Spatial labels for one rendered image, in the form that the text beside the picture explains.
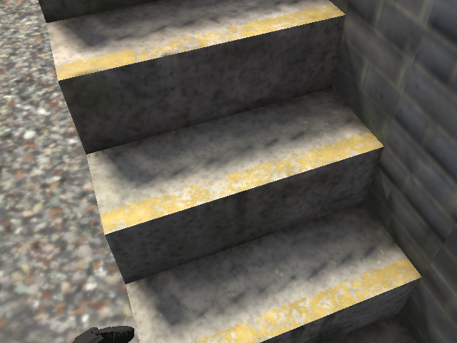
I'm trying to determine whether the robot left hand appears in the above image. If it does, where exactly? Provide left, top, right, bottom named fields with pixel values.
left=72, top=326, right=134, bottom=343

